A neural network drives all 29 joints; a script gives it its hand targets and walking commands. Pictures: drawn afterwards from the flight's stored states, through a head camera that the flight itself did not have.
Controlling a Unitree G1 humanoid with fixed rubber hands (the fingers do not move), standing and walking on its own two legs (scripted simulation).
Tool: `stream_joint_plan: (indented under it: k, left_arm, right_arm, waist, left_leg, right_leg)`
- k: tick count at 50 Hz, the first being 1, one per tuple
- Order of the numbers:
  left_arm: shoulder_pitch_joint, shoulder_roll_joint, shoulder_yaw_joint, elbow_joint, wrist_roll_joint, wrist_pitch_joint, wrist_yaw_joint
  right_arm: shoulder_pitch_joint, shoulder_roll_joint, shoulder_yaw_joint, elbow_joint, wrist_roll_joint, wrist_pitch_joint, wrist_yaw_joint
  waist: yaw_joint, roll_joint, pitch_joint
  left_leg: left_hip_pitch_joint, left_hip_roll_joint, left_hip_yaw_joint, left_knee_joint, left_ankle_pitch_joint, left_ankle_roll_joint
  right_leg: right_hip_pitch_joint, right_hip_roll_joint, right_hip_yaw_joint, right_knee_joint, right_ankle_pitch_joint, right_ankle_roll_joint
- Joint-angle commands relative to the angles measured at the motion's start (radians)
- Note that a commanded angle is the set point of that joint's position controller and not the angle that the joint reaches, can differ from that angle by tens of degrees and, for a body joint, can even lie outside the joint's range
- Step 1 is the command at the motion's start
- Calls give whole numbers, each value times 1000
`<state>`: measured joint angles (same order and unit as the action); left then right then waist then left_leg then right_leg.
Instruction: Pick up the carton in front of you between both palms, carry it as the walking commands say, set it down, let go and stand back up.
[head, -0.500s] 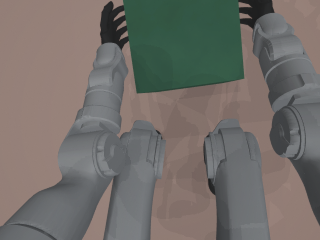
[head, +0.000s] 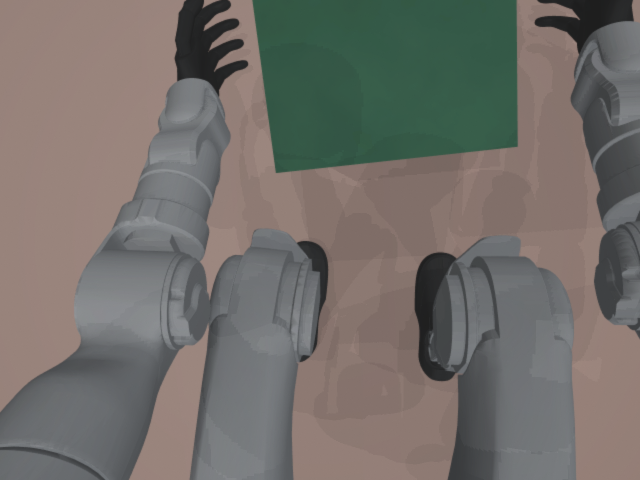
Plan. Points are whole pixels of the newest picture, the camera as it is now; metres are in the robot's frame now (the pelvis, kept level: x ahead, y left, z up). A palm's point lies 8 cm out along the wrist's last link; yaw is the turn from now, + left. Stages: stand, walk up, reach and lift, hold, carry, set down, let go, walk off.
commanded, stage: set down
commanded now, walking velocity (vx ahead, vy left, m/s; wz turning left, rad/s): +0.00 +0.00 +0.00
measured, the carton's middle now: (382, 67) +0.49 -0.02 -0.24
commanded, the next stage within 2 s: let go in 1.12 s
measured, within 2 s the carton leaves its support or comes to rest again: neither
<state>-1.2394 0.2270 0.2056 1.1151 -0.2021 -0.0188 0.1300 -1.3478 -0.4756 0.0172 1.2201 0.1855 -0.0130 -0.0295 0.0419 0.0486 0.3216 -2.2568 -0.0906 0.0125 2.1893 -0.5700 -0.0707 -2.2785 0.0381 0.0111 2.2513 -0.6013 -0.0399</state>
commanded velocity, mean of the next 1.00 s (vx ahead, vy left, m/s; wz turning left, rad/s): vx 0.00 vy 0.00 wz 0.00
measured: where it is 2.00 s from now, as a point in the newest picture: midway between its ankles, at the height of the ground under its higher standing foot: (368, 328)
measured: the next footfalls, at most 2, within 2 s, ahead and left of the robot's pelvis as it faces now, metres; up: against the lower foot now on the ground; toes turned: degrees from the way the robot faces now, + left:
none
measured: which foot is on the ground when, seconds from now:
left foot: down 0.00-1.00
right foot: down 0.00-1.00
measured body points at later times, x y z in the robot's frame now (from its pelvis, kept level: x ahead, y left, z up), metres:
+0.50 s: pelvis +0.00 +0.01 +0.09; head +0.32 -0.02 +0.40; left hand +0.50 +0.16 -0.04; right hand +0.54 -0.23 -0.04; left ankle +0.12 +0.12 -0.33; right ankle +0.10 -0.10 -0.33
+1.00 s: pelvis +0.03 +0.00 +0.22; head +0.32 -0.04 +0.56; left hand +0.50 +0.17 +0.11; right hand +0.54 -0.24 +0.11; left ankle +0.12 +0.12 -0.33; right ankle +0.10 -0.10 -0.33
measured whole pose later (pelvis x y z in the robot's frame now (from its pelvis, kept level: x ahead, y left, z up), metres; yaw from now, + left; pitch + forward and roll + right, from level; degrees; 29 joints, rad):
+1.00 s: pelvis +0.03 +0.00 +0.22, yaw -2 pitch +45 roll +3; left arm -0.84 0.06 0.30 0.62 -0.05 0.14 0.15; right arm -1.07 -0.39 -0.19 0.92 0.01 0.14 0.10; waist 0.07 -0.01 -0.10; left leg -1.77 -0.05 -0.02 1.40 -0.43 -0.04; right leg -1.79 0.06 0.04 1.44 -0.45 -0.02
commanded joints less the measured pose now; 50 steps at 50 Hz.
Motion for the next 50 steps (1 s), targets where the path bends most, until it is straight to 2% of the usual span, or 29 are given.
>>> stream_joint_plan:
  k: [1, 7, 10, 12, 15, 18, 22, 28, 35, 50]
  left_arm:
    - [-145, 7, -58, -138, -71, -26, 8]
    - [-32, 17, -70, -314, -90, 10, 53]
    - [-12, 18, -56, -447, -57, 48, 80]
    - [-4, 23, -24, -486, -15, 77, 92]
    - [9, 3, 28, -484, 49, 101, 95]
    - [18, -27, 57, -473, 90, 108, 88]
    - [37, -62, 66, -466, 108, 114, 79]
    - [85, -80, 68, -506, 107, 121, 72]
    - [149, -67, 76, -605, 114, 143, 64]
    - [263, -94, 109, -602, 163, 138, 15]
  right_arm:
    - [-278, -83, 29, -166, 48, -25, 3]
    - [-195, -131, -20, -283, 21, 14, 2]
    - [-179, -144, -72, -379, -8, 50, 6]
    - [-159, -140, -105, -381, -28, 79, 15]
    - [-127, -115, -131, -326, -47, 99, 39]
    - [-109, -88, -137, -281, -55, 99, 63]
    - [-96, -83, -151, -257, -74, 97, 80]
    - [-82, -101, -179, -315, -111, 99, 87]
    - [-52, -92, -195, -421, -130, 129, 100]
    - [57, -32, -233, -400, -183, 133, 127]
  waist:
    - [-17, -156, -1137]
    - [-31, -178, -1366]
    - [-37, -179, -1455]
    - [-30, -169, -1407]
    - [-7, -136, -1254]
    - [14, -108, -1186]
    - [13, -104, -1207]
    - [-1, -138, -1330]
    - [10, -184, -1445]
    - [27, -171, -1347]
  left_leg:
    - [399, 30, 52, -93, 377, 2]
    - [539, 7, 61, -155, 360, 6]
    - [600, -9, 69, -217, 318, 12]
    - [593, -14, 73, -264, 267, 14]
    - [554, -8, 73, -325, 207, 13]
    - [561, 1, 68, -375, 202, 10]
    - [610, 3, 63, -439, 220, 5]
    - [688, -1, 65, -532, 269, -2]
    - [745, -9, 78, -646, 337, -1]
    - [892, 6, 66, -940, 384, 1]
  right_leg:
    - [647, -41, 83, -205, 436, 24]
    - [814, -32, 35, -242, 420, 30]
    - [879, -21, 12, -290, 386, 23]
    - [847, -15, 5, -332, 332, 19]
    - [727, -11, 7, -394, 250, 16]
    - [655, -7, 10, -448, 221, 19]
    - [655, -2, 4, -512, 231, 23]
    - [790, 10, -11, -601, 306, 30]
    - [1006, 26, -15, -704, 415, 44]
    - [1223, 25, 17, -1001, 494, 59]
